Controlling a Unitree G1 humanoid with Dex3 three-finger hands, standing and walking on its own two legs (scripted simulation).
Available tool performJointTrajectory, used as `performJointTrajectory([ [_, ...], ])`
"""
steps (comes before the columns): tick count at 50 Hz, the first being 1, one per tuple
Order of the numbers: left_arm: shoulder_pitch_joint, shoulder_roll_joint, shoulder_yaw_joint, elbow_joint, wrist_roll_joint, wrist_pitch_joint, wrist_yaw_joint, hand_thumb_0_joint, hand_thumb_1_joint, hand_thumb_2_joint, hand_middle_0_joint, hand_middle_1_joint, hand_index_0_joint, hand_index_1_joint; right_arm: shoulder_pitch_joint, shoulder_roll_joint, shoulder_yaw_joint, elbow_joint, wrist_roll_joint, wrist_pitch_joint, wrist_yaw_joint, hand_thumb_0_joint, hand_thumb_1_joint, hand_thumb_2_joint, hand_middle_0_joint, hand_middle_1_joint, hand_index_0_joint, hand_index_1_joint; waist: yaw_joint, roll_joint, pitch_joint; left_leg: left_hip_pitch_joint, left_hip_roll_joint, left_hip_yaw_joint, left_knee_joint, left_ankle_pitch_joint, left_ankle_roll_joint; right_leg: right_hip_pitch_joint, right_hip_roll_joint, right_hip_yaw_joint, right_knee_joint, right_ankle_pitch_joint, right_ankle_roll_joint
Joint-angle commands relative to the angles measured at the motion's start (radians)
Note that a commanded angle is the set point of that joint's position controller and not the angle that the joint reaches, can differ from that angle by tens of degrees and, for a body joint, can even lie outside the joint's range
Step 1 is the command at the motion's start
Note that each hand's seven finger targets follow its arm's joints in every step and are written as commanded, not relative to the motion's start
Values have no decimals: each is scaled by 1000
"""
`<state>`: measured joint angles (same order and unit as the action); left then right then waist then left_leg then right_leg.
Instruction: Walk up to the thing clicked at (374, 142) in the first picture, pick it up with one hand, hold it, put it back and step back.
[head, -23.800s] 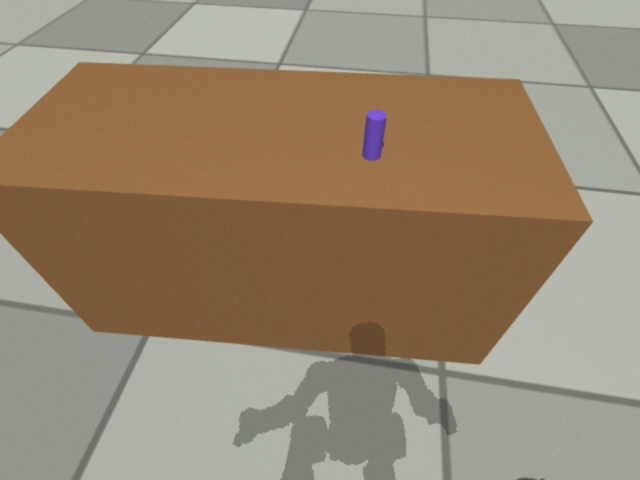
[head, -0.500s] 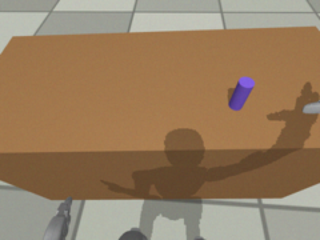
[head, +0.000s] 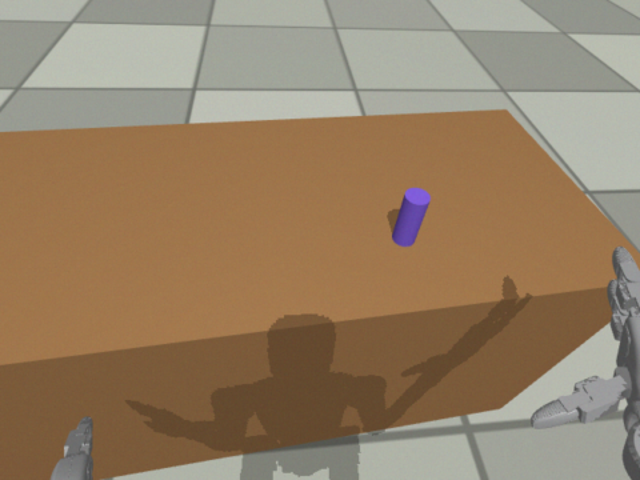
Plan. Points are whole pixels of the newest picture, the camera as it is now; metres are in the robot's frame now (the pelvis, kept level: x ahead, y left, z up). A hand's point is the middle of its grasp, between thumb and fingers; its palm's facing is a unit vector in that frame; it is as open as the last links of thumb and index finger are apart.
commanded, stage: sink last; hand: right
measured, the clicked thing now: (410, 218) +0.51 -0.20 +0.00
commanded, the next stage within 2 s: home in 0.40 s
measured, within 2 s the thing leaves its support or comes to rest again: neither
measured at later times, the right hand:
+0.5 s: hand (598, 430) +0.14 -0.27 +0.08, palm faces +0.39 +0.81 -0.44, open 17.6 cm
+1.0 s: hand (455, 479) +0.13 -0.18 -0.08, palm faces +0.09 +0.98 -0.19, open 17.4 cm
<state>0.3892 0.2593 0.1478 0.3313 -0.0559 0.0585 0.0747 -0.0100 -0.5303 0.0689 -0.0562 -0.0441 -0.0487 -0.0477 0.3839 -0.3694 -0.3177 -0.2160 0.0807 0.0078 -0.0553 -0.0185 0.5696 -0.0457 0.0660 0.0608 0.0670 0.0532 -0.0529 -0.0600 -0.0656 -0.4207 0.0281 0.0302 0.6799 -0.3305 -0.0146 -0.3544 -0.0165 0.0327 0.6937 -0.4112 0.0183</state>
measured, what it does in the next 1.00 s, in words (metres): stands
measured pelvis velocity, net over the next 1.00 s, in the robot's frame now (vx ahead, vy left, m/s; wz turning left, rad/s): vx -0.03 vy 0.00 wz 0.00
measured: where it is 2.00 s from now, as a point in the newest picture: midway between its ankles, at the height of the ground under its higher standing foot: outside the picture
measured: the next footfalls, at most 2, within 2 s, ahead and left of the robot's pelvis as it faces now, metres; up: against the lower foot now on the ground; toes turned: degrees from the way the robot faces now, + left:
none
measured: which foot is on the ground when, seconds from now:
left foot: down 0.00-1.00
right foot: down 0.00-1.00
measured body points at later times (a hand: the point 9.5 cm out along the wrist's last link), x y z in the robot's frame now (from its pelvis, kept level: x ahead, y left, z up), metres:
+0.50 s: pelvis -0.04 +0.02 +0.00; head -0.03 +0.03 +0.45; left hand +0.11 +0.29 -0.06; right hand +0.11 -0.31 +0.11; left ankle +0.01 +0.13 -0.72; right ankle -0.03 -0.13 -0.72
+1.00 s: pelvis -0.03 +0.00 +0.00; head +0.00 -0.01 +0.45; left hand +0.14 +0.23 -0.07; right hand +0.12 -0.23 -0.06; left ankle +0.01 +0.13 -0.72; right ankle -0.03 -0.13 -0.72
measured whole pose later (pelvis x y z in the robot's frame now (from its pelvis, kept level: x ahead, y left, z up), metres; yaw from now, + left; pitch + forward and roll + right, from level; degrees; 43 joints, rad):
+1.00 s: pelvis -0.03 +0.00 +0.00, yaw +0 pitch +3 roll +0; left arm 0.28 0.19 0.01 0.47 -0.02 -0.13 0.08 0.00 0.62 0.76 -0.18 -0.25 -0.18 -0.25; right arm 0.37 -0.17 -0.03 0.33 0.00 -0.08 -0.03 -0.02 0.53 -0.06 0.06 0.06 0.06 0.05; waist 0.00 0.02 0.01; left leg -0.44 0.04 0.03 0.67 -0.28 -0.01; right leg -0.37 -0.01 0.03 0.68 -0.36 0.02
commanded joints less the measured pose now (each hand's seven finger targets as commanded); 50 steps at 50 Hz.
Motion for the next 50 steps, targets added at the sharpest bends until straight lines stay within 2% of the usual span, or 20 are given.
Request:
performJointTrajectory([
  [1, -12, 33, -42, -232, 8, -85, 8, 0, -546, 66, -48, -42, -41, -49, 90, -56, 6, -201, -5, -81, 1, 0, 611, -49, 43, 62, 49, 62, 0, 101, -44, 127, -13, 37, -97, 175, 8, -44, 23, -70, -105, 247, -31],
  [2, 28, 76, 7, -238, 8, -88, 10, 0, -539, 63, -47, -45, -42, -50, 94, -91, -28, -269, -4, -90, 1, 0, 611, -47, 43, 62, 48, 62, 8, 82, -71, 127, -14, 41, -93, 178, 10, -29, 23, -69, -112, 252, -29],
  [3, -14, 71, -11, -236, 10, -93, 8, 0, -530, 57, -48, -48, -46, -49, 66, -100, -23, -335, -6, -101, 4, 0, 611, -47, 43, 62, 49, 62, -5, 45, -79, 127, -10, 38, -86, 190, 12, -19, 28, -73, -115, 262, -23],
  [5, 11, 89, 20, -205, 10, -103, 6, 0, -532, 60, -50, -52, -48, -54, 76, -111, -34, -395, 0, -111, 10, 0, 595, -51, 46, 61, 50, 61, 12, 17, -52, 99, -12, 40, -79, 179, 13, -25, 29, -69, -120, 244, -24],
  [8, 40, 101, 53, -169, 10, -121, 17, 0, -537, 64, -50, -49, -46, -53, -1, -151, -93, -380, 0, -114, -2, 0, 587, -53, 47, 61, 51, 61, 47, -3, 11, 56, -3, 26, -103, 113, 7, -35, 37, -69, -131, 152, -32],
  [12, 5, 131, 105, -112, 20, -145, 24, 0, -536, 58, -50, -47, -46, -50, 34, -132, -121, -265, -5, -109, 3, 0, 590, -51, 46, 61, 51, 62, 46, 19, 53, 31, 5, 20, -132, 24, 4, -54, 44, -64, -129, 71, -38],
  [14, -36, 111, 79, -152, 25, -161, 18, 0, -534, 55, -50, -47, -47, -49, 46, -145, -145, -240, -3, -128, 6, 0, 592, -51, 45, 62, 52, 62, 17, 98, 58, 45, 18, 9, -167, -51, -1, -72, 51, -65, -115, 41, -40],
  [18, -108, 74, 28, -179, 28, -178, 5, 0, -548, 67, -49, -44, -42, -51, 84, -120, -123, -138, -9, -178, 12, 0, 601, -52, 44, 63, 51, 63, -20, 161, 69, 61, 42, -31, -203, -147, -1, -91, 55, -71, -105, 36, -28],
  [20, -137, 118, 67, -204, 29, -188, 10, 0, -552, 75, -49, -44, -40, -53, 42, -141, -146, -122, -11, -201, 8, 0, 604, -52, 43, 63, 51, 63, -16, 173, 25, 86, 40, -32, -194, -108, -2, -74, 48, -66, -110, 60, -30],
  [23, -113, 57, -9, -134, 31, -198, 5, 0, -558, 86, -48, -45, -37, -57, 41, -148, -134, -127, -18, -226, 4, 0, 594, -54, 44, 63, 51, 63, -30, 69, 19, 103, 28, -16, -171, -90, 5, -91, 46, -65, -139, 33, -28],
  [24, -130, 62, 2, -134, 32, -204, 10, 0, -558, 90, -48, -43, -36, -57, 39, -130, -104, -108, -24, -232, 4, 0, 585, -58, 44, 63, 51, 63, -14, 66, 4, 104, 24, -14, -168, -84, 5, -77, 45, -67, -138, 32, -29],
  [26, -87, 75, 7, -87, 34, -209, 15, 0, -481, 175, -111, -129, -113, -143, 12, -179, -146, -138, -24, -240, -7, 0, 588, -36, 50, 47, 50, 47, -13, 21, -13, 114, 16, -1, -166, -69, 8, -67, 44, -62, -157, 27, -29],
  [28, -159, 21, -64, -120, 35, -225, 11, 0, -321, 335, -121, -172, -123, -171, 40, -121, -87, -118, -29, -249, -3, 0, 541, -64, 55, 55, 55, 55, -16, 10, -17, 129, 5, 14, -157, -53, 10, -77, 41, -60, -169, 25, -29],
  [30, -107, 9, -75, -42, 37, -223, 13, 0, -161, 477, -124, -176, -125, -175, 76, -107, -68, -41, -33, -244, -6, 0, 540, -63, 54, 55, 54, 55, -6, 19, 24, 114, -6, 28, -162, -66, 13, -90, 38, -57, -178, 10, -30],
  [32, -184, -24, -131, -81, 38, -233, 9, 0, -1, 545, -137, -195, -137, -194, 73, -63, -11, 2, -39, -245, 0, 0, 528, -70, 56, 57, 56, 57, -3, 18, 37, 112, -7, 29, -170, -84, 13, -95, 37, -56, -187, -7, -29],
  [36, -123, 83, -42, -25, 46, -240, 24, 0, 319, 631, -152, -218, -151, -219, 82, -9, 74, 106, -44, -228, 9, 0, 546, -58, 54, 54, 54, 54, 48, 41, 33, 81, -19, 45, -156, 0, 16, -38, 28, -53, -187, 60, -27],
  [40, -118, 112, -7, -5, 41, -252, 18, 0, 634, 748, -173, -252, -172, -253, 25, 38, 154, 196, -54, -198, 17, 0, 554, -53, 53, 53, 53, 53, 79, 59, 25, 57, -26, 59, -132, 70, 15, -7, 18, -36, -185, 117, -21],
  [43, -143, 28, -82, -9, 37, -253, 7, 0, 724, 800, -183, -267, -182, -268, -45, 56, 190, 265, -66, -182, 17, 0, 546, -58, 54, 54, 54, 54, 75, 80, 13, 56, -20, 49, -133, 51, 13, -20, 21, -37, -169, 96, -27],
  [46, -183, 13, -108, -29, 38, -256, 14, 0, 843, 869, -195, -286, -194, -288, -120, 63, 216, 326, -71, -172, 11, 0, 530, -67, 55, 57, 55, 57, 78, 79, -23, 68, -14, 37, -128, 51, 11, -33, 25, -43, -156, 87, -27],
  [50, -204, -14, -149, -34, 43, -244, 15, 0, 890, 896, -200, -295, -199, -296, -142, 40, 221, 373, -74, -158, -7, 0, 529, -68, 56, 57, 55, 57, 42, -16, -107, 132, -12, 30, -96, 131, 22, -30, 24, -42, -139, 179, -10],
])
